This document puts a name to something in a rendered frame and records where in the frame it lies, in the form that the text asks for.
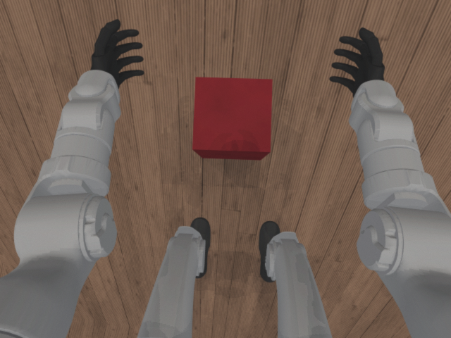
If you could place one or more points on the left robot hand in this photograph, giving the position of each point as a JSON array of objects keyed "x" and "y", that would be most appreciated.
[{"x": 106, "y": 52}]

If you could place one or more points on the robot left upper arm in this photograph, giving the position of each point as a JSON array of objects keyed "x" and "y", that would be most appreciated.
[{"x": 59, "y": 238}]

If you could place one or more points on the left robot forearm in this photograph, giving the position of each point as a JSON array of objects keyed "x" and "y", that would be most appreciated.
[{"x": 83, "y": 143}]

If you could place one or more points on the right robot forearm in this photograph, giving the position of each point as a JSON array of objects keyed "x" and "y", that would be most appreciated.
[{"x": 389, "y": 154}]

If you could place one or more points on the robot right shin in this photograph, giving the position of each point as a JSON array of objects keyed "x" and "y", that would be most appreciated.
[{"x": 285, "y": 235}]

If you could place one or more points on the right robot hand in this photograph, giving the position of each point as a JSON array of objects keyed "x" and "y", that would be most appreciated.
[{"x": 369, "y": 62}]

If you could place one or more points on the robot left foot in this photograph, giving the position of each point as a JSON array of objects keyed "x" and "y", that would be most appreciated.
[{"x": 202, "y": 226}]

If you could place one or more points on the robot right upper arm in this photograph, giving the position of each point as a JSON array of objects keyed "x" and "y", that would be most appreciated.
[{"x": 410, "y": 249}]

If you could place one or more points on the carton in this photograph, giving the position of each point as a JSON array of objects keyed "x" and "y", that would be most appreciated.
[{"x": 232, "y": 118}]

